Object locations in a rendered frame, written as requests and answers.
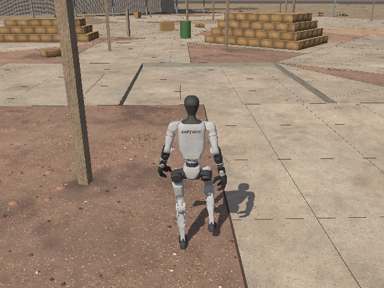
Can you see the right robot thigh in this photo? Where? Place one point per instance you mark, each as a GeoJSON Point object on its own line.
{"type": "Point", "coordinates": [206, 177]}

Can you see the robot right upper arm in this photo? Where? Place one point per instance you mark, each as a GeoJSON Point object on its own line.
{"type": "Point", "coordinates": [213, 138]}

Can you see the right robot forearm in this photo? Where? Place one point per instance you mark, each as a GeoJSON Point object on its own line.
{"type": "Point", "coordinates": [219, 163]}

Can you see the left robot hand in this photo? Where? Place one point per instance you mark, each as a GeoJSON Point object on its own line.
{"type": "Point", "coordinates": [166, 169]}

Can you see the right robot hand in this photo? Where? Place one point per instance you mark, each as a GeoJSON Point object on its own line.
{"type": "Point", "coordinates": [222, 183]}

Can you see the robot left upper arm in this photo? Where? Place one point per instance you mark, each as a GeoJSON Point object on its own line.
{"type": "Point", "coordinates": [173, 126]}

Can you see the robot right foot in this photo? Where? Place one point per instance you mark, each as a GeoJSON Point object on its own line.
{"type": "Point", "coordinates": [212, 227]}

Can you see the left robot forearm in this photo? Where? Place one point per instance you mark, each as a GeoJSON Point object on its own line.
{"type": "Point", "coordinates": [164, 158]}

